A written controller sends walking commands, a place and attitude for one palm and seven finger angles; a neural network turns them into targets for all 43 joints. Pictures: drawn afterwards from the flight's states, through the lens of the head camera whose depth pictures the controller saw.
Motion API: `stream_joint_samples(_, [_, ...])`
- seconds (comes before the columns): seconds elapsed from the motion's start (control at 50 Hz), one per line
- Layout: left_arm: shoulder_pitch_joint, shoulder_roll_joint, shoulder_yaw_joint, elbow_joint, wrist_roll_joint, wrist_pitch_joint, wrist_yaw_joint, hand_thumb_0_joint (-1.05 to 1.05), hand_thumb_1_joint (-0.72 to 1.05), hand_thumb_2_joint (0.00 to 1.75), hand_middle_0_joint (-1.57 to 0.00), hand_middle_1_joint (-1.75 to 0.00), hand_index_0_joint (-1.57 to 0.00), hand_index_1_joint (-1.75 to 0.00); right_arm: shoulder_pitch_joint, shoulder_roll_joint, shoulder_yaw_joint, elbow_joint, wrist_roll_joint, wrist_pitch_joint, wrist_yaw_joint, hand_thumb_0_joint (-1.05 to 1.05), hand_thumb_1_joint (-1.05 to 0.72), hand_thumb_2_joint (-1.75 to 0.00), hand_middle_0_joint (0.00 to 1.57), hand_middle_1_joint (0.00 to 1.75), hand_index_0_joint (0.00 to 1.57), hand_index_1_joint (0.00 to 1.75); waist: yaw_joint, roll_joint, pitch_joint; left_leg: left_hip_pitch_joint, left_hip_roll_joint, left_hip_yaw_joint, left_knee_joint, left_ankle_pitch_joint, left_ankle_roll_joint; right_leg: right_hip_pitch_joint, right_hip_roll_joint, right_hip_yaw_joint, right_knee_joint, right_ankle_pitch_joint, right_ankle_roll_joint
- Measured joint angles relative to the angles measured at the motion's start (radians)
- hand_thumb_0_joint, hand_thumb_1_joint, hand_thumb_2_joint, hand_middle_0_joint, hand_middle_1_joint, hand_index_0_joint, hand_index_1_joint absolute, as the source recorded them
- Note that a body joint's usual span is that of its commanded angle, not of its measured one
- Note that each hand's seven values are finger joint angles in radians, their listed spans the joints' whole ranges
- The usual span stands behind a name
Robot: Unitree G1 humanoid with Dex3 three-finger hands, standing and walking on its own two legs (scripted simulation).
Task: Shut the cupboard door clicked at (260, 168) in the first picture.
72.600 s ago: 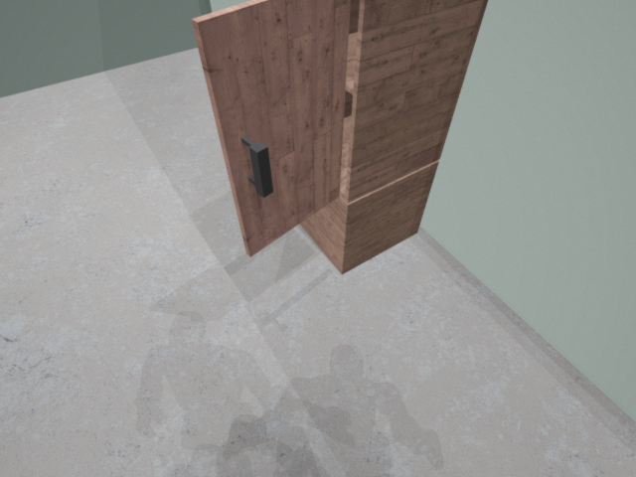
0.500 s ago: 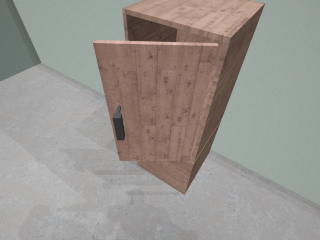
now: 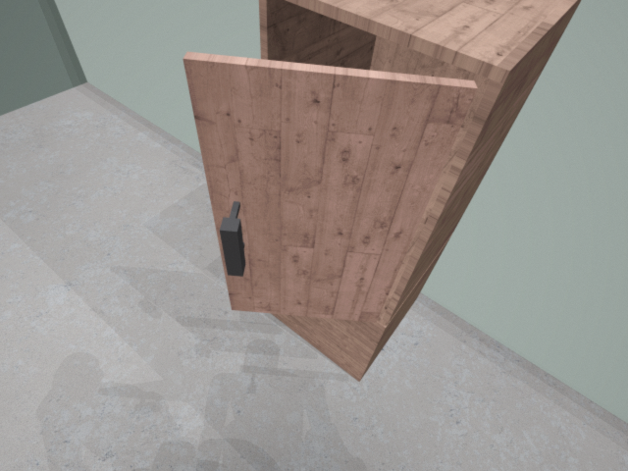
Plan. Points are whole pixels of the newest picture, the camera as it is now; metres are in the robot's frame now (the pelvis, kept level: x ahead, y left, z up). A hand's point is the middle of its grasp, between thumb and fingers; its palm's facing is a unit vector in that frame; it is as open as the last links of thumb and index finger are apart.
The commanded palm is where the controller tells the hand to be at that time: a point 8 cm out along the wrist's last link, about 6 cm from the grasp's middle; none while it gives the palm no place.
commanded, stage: come to a stop and stand still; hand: left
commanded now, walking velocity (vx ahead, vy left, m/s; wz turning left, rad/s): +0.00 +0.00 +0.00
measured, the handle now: (236, 238) +0.46 +0.17 -0.03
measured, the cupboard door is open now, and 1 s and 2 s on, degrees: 34 34 34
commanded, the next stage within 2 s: look again from close up in 1.54 s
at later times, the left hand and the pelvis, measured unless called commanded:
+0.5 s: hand out of the picture -0.04 +0.18 -0.17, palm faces -0.02 -0.98 -0.19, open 7.4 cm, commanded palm none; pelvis -0.05 +0.01 +0.01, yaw -2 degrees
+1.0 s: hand out of the picture -0.10 +0.20 -0.17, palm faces +0.02 -0.99 -0.15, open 7.4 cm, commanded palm none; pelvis -0.07 +0.04 +0.01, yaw +0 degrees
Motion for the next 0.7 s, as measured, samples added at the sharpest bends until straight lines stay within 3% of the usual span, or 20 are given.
stream_joint_samples(0.06, [-0.015, -0.009, -0.005, 0.000, -0.003, 0.009, 0.005, 0.00, 0.91, 0.90, -0.20, -0.30, -0.20, -0.30, -0.008, 0.000, 0.005, -0.006, -0.003, -0.009, -0.009, 0.01, -0.91, -0.89, 0.20, 0.29, 0.20, 0.30, -0.001, -0.002, -0.016, 0.033, -0.014, 0.010, -0.058, 0.019, 0.007, 0.013, -0.009, 0.016, -0.021, 0.026, 0.015])
stream_joint_samples(0.18, [-0.067, -0.020, -0.011, -0.026, 0.000, -0.020, 0.008, 0.00, 0.91, 0.90, -0.20, -0.30, -0.20, -0.30, -0.031, -0.028, -0.002, -0.010, 0.001, 0.001, -0.010, 0.02, -0.94, -0.89, 0.20, 0.29, 0.20, 0.30, -0.011, 0.029, -0.026, 0.051, -0.022, 0.014, -0.132, 0.069, 0.000, 0.050, -0.006, 0.021, -0.130, 0.053, 0.002])
stream_joint_samples(0.28, [-0.085, 0.008, -0.010, -0.026, 0.001, -0.022, 0.013, 0.01, 0.93, 0.90, -0.20, -0.30, -0.20, -0.30, -0.029, -0.030, 0.001, -0.009, -0.001, -0.001, -0.002, 0.02, -0.94, -0.89, 0.20, 0.29, 0.20, 0.30, -0.022, 0.029, -0.037, 0.073, -0.022, 0.016, -0.188, 0.110, -0.006, 0.061, -0.002, 0.022, -0.165, 0.085, -0.005])
stream_joint_samples(0.34, [-0.091, 0.015, -0.013, -0.049, 0.008, -0.052, 0.028, 0.01, 0.93, 0.90, -0.20, -0.30, -0.20, -0.30, -0.034, -0.048, 0.004, -0.048, 0.001, 0.011, 0.018, 0.02, -0.94, -0.89, 0.20, 0.29, 0.20, 0.30, -0.021, 0.046, -0.023, -0.010, -0.001, 0.003, -0.083, 0.107, -0.002, 0.030, 0.015, 0.022, -0.163, 0.109, -0.007])
stream_joint_samples(0.4, [-0.086, 0.021, -0.024, -0.073, 0.004, -0.060, 0.022, 0.01, 0.92, 0.90, -0.20, -0.30, -0.20, -0.30, -0.045, -0.064, -0.001, -0.093, 0.001, 0.004, 0.029, 0.02, -0.93, -0.89, 0.20, 0.29, 0.20, 0.30, -0.031, 0.061, 0.002, -0.041, 0.004, -0.022, -0.083, 0.119, 0.006, -0.007, 0.030, 0.031, -0.121, 0.112, -0.012])
stream_joint_samples(0.52, [-0.086, 0.039, -0.025, -0.089, 0.003, -0.021, 0.007, 0.01, 0.91, 0.90, -0.20, -0.30, -0.20, -0.30, -0.009, -0.053, 0.005, -0.112, -0.008, 0.014, 0.042, 0.01, -0.92, -0.90, 0.20, 0.29, 0.20, 0.30, -0.036, 0.038, -0.030, -0.056, -0.021, -0.015, -0.065, 0.132, 0.018, -0.033, 0.002, 0.039, -0.073, 0.106, 0.001])
stream_joint_samples(0.7, [-0.074, 0.047, -0.019, -0.126, 0.007, -0.012, -0.005, 0.00, 0.91, 0.90, -0.20, -0.30, -0.20, -0.30, 0.049, -0.032, 0.017, -0.117, -0.016, 0.023, 0.052, 0.01, -0.91, -0.89, 0.20, 0.29, 0.20, 0.30, -0.030, 0.028, -0.057, -0.099, -0.056, -0.014, -0.101, 0.182, 0.048, -0.088, -0.022, 0.051, -0.072, 0.121, 0.012])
